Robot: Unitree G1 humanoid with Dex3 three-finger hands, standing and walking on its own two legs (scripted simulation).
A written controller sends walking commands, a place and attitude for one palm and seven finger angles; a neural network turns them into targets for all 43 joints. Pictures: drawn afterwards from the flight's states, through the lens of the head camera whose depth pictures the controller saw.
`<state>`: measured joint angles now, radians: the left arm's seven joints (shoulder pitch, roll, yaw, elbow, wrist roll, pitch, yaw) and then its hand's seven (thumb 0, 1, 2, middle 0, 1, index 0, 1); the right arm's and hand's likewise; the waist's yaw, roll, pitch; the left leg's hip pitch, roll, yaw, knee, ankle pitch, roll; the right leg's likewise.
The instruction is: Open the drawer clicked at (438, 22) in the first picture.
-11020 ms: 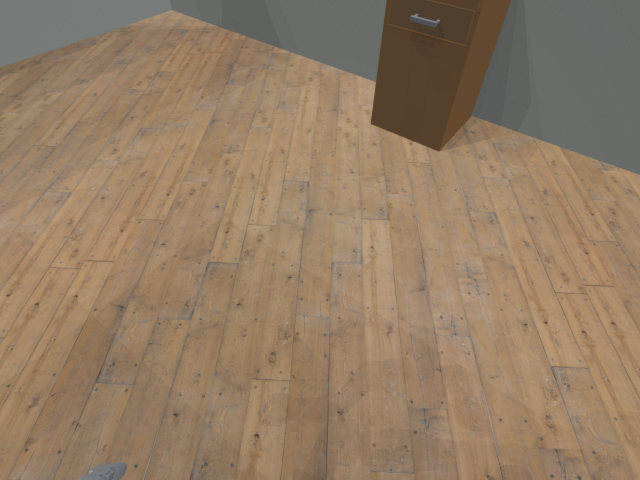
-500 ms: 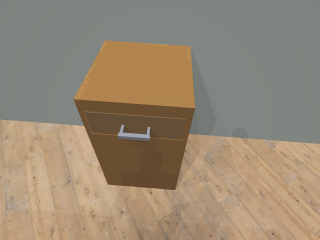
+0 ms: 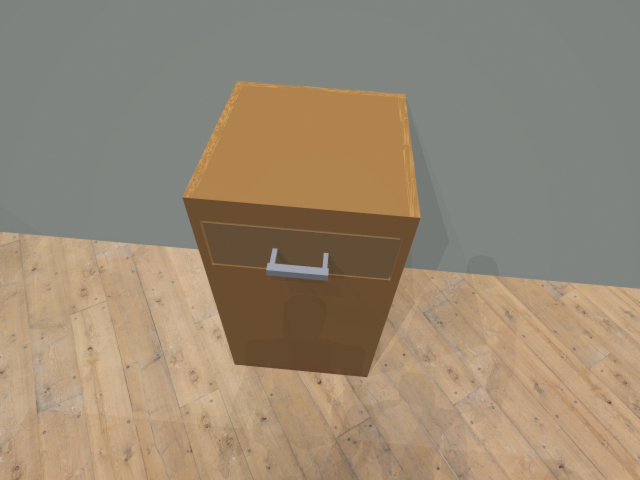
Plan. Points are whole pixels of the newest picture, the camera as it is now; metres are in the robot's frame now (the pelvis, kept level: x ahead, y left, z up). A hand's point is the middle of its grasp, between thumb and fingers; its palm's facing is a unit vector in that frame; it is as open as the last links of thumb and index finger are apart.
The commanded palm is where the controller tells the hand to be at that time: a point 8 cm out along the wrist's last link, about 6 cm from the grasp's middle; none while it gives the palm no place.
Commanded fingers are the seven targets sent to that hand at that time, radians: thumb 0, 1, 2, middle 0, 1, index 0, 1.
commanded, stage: come to a stop and stand still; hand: left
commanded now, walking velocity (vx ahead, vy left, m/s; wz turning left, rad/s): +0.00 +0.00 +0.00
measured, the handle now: (298, 263) +0.54 +0.07 -0.15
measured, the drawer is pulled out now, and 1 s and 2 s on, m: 0.00 0.00 0.00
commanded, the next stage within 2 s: look again from close up in 0.48 s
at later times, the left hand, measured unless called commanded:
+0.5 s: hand out of the picture +0.01 +0.15 -0.18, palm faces +0.03 -0.99 -0.15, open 7.4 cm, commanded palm none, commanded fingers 0.00 0.90 0.90 -0.20 -0.30 -0.20 -0.30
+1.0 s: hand out of the picture +0.00 +0.13 -0.18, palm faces +0.04 -0.99 -0.14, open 7.4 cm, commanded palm none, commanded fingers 0.00 0.90 0.90 -0.20 -0.30 -0.20 -0.30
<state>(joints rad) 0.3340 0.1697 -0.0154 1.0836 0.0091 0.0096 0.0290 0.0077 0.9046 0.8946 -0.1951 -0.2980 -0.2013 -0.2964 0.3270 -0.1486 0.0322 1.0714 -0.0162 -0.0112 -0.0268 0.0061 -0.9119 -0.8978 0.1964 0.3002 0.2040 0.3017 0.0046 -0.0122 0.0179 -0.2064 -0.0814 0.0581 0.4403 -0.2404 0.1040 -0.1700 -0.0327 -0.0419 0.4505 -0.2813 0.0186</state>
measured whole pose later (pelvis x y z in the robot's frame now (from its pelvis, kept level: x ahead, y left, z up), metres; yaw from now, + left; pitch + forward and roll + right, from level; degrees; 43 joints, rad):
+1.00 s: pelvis +0.03 -0.02 +0.00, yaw +0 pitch +0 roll +0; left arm 0.34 0.11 -0.02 1.12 0.01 -0.01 0.04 0.01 0.90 0.89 -0.20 -0.30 -0.20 -0.30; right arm 0.31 -0.12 0.03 1.14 -0.01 -0.02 -0.05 0.01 -0.92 -0.90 0.20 0.30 0.20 0.30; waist 0.01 -0.02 0.03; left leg -0.15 -0.06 0.05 0.44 -0.29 0.07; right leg -0.11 -0.01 -0.05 0.45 -0.33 -0.01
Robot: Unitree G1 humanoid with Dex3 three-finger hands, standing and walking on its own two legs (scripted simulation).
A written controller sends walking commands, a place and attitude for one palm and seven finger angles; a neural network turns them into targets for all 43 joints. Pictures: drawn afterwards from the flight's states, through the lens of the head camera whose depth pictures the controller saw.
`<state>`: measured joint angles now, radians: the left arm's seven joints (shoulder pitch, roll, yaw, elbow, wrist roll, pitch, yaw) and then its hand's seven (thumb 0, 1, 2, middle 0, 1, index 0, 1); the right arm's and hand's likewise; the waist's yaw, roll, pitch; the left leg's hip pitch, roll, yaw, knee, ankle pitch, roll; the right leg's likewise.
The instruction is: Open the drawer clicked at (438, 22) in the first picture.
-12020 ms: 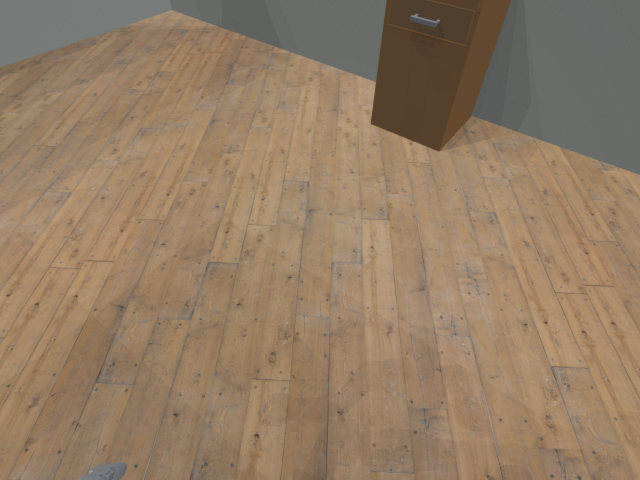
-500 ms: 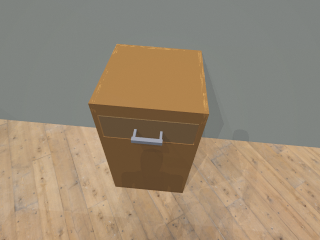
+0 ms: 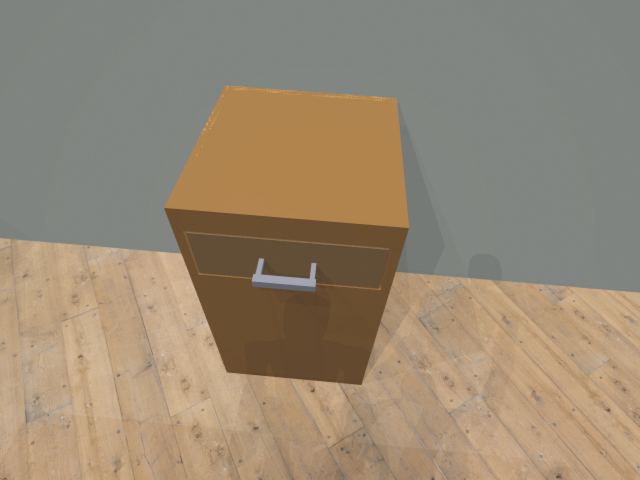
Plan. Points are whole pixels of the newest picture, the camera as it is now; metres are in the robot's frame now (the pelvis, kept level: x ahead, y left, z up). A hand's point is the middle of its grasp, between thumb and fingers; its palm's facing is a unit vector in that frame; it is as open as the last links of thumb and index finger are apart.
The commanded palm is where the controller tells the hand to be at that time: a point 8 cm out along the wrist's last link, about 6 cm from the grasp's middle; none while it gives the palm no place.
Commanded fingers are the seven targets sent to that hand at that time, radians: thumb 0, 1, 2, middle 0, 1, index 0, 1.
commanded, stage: look again from close up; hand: left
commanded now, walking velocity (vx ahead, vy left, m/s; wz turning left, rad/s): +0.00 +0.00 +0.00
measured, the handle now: (285, 274) +0.50 +0.10 -0.15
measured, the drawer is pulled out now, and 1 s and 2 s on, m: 0.00 0.00 0.00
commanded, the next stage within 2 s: shuffle to correct the standing spot in 0.12 s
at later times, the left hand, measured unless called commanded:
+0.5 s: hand out of the picture -0.02 +0.13 -0.18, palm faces +0.02 -0.99 -0.16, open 7.4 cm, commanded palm none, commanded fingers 0.00 0.90 0.90 -0.20 -0.30 -0.20 -0.30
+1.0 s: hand out of the picture -0.06 +0.05 -0.16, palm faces +0.14 -0.97 -0.18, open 7.3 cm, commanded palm none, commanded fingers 0.00 0.90 0.90 -0.20 -0.30 -0.20 -0.30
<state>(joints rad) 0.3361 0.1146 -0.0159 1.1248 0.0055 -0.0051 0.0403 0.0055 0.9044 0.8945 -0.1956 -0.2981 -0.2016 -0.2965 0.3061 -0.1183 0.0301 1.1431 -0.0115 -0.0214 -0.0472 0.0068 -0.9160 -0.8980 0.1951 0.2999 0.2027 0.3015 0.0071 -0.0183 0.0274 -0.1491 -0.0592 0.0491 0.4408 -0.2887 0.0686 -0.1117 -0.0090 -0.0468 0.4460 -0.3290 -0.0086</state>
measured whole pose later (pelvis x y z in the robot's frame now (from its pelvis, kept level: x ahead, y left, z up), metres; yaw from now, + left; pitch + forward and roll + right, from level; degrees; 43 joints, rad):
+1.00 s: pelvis -0.02 -0.10 +0.01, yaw +2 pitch +0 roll +1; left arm 0.37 0.11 0.01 1.05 0.02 -0.02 0.03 0.01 0.91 0.89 -0.20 -0.30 -0.21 -0.30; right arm 0.24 -0.18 -0.03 1.07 -0.02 0.05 -0.02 0.00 -0.91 -0.90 0.19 0.30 0.20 0.30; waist 0.04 0.01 0.03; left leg -0.39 0.01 0.01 0.83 -0.35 -0.01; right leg -0.17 0.04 -0.10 0.37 -0.22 -0.09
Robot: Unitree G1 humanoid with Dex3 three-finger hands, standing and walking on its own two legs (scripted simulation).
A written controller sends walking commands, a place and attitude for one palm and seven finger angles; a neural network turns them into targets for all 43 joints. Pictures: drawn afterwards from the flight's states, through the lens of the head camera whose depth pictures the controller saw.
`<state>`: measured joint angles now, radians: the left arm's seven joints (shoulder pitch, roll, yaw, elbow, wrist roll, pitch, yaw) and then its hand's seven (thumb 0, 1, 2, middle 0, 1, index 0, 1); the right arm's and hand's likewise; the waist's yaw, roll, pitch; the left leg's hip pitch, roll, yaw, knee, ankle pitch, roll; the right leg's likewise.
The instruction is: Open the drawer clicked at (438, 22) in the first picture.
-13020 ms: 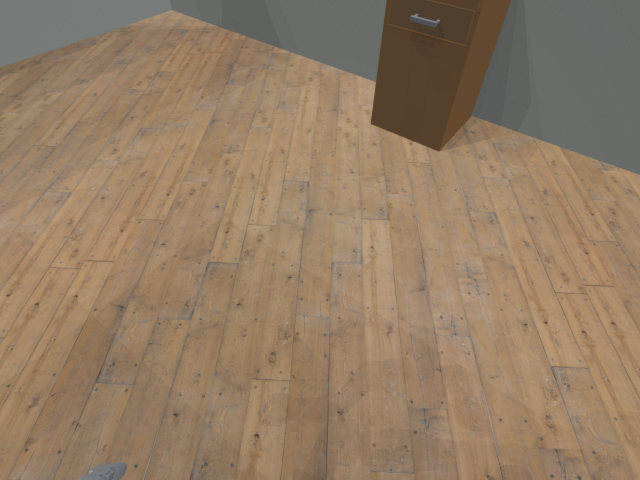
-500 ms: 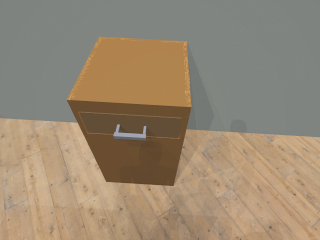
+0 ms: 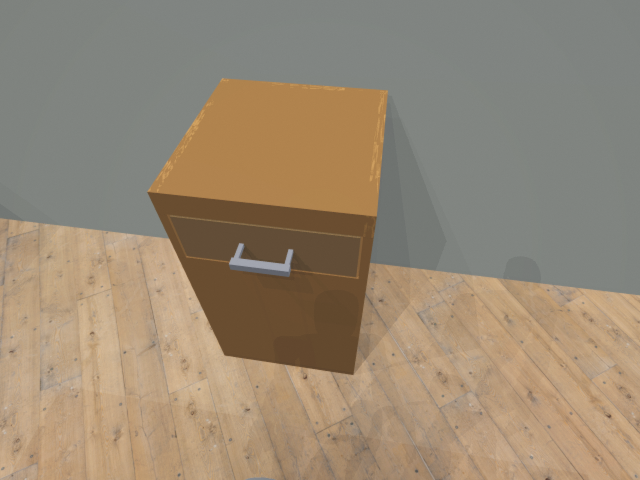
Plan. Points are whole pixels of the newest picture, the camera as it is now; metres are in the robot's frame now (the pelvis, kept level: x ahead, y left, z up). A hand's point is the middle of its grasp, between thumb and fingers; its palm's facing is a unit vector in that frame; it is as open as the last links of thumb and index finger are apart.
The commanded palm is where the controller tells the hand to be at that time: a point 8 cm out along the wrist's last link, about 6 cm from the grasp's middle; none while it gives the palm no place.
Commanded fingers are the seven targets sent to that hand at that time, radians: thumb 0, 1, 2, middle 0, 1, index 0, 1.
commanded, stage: come to a stop and stand still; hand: left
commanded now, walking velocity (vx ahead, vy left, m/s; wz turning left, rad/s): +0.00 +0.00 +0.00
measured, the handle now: (262, 259) +0.54 +0.18 -0.16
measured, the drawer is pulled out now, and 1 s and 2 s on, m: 0.00 0.00 0.00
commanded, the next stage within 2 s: look again from close up in 1.94 s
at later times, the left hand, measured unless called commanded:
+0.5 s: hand out of the picture +0.04 +0.29 -0.18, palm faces +0.01 -0.97 -0.25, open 7.4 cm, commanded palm none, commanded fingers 0.00 0.90 0.90 -0.20 -0.30 -0.20 -0.30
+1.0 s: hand out of the picture +0.04 +0.26 -0.18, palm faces -0.03 -0.98 -0.19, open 7.4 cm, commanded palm none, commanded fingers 0.00 0.90 0.90 -0.20 -0.30 -0.20 -0.30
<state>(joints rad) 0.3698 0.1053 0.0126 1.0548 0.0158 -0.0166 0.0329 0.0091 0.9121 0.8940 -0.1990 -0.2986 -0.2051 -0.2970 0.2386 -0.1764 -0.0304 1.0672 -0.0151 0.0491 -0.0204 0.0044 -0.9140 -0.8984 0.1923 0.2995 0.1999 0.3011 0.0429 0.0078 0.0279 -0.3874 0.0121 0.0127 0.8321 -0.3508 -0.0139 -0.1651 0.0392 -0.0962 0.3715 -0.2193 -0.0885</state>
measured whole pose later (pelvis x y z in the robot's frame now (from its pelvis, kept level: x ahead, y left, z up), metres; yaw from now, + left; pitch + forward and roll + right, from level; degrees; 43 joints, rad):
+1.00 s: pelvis +0.03 +0.09 -0.01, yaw -3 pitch -1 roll +0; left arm 0.28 0.15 0.00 1.09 0.01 0.02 0.03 0.01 0.91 0.89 -0.20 -0.30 -0.20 -0.30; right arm 0.34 -0.14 0.03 1.10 -0.02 -0.01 -0.04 0.01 -0.91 -0.90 0.20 0.30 0.20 0.30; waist -0.01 0.01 0.03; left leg -0.12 -0.06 0.08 0.45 -0.31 0.08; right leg -0.16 -0.07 -0.01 0.48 -0.30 0.05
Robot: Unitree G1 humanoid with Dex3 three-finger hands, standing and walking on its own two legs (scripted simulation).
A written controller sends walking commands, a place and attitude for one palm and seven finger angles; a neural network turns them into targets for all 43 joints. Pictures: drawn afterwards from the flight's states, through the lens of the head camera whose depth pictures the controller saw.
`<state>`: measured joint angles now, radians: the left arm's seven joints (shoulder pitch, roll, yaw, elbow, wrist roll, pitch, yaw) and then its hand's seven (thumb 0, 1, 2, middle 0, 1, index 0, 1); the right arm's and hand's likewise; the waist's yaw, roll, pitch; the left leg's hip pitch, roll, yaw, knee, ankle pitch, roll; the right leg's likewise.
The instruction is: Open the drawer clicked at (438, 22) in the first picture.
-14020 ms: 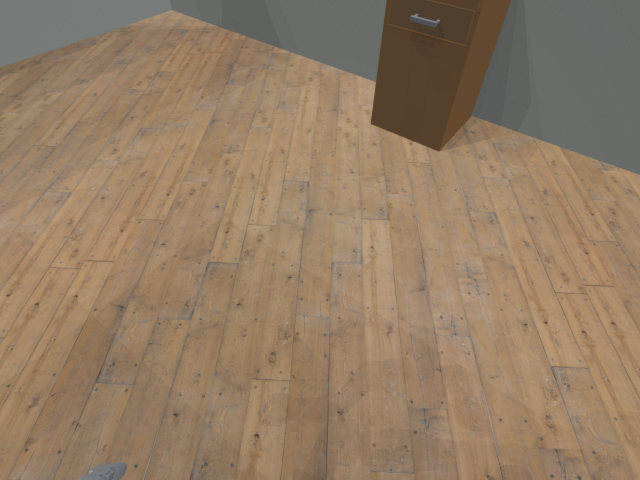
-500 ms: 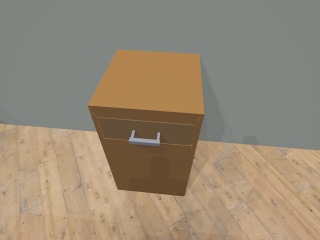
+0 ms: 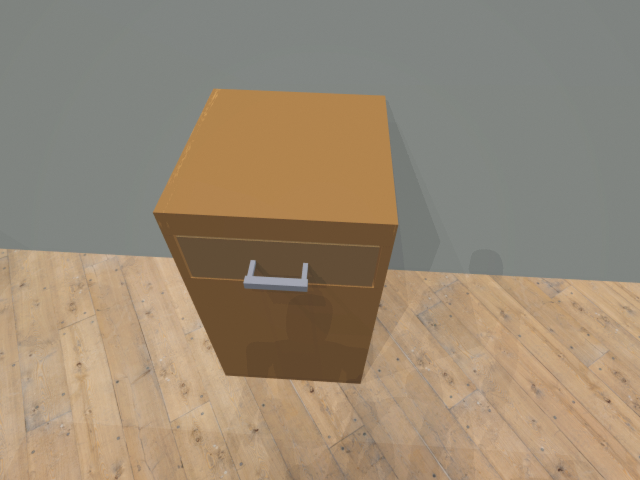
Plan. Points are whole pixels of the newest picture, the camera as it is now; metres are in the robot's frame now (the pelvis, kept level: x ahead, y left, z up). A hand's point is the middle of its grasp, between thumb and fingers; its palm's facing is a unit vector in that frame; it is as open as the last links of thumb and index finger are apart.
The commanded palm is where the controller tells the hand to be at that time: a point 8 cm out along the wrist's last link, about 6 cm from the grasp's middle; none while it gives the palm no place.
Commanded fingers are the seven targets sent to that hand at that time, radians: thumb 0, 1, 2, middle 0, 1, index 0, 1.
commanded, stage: come to a stop and stand still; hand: left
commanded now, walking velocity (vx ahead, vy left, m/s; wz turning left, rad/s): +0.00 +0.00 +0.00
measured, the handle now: (277, 275) +0.50 +0.11 -0.15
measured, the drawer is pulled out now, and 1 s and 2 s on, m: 0.00 0.00 0.00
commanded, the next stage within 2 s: look again from close up in 0.94 s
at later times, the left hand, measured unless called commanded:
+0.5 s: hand out of the picture -0.01 +0.12 -0.17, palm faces +0.05 -0.98 -0.16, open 7.4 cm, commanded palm none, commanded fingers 0.00 0.90 0.90 -0.20 -0.30 -0.20 -0.30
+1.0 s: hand out of the picture -0.01 +0.09 -0.17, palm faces +0.07 -0.98 -0.17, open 7.4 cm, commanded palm none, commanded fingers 0.00 0.90 0.90 -0.20 -0.30 -0.20 -0.30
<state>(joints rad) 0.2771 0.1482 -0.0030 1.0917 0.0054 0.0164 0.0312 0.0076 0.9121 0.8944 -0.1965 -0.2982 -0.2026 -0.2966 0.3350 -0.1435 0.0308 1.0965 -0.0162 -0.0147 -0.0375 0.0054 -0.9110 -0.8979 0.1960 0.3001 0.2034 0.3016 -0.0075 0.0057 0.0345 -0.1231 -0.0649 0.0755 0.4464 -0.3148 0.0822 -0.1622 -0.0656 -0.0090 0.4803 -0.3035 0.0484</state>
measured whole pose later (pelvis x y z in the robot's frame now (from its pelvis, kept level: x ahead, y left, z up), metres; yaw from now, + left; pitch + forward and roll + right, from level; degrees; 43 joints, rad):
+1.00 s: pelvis +0.01 -0.07 +0.00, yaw +1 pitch -1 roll +0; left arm 0.32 0.12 -0.01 1.12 0.00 -0.01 0.04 0.01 0.91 0.89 -0.20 -0.30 -0.20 -0.30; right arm 0.31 -0.12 0.03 1.14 -0.01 -0.01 -0.05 0.00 -0.91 -0.90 0.19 0.30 0.20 0.30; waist 0.00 0.01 0.02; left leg -0.10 0.02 0.02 0.40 -0.30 -0.02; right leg -0.12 0.02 -0.06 0.42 -0.29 -0.04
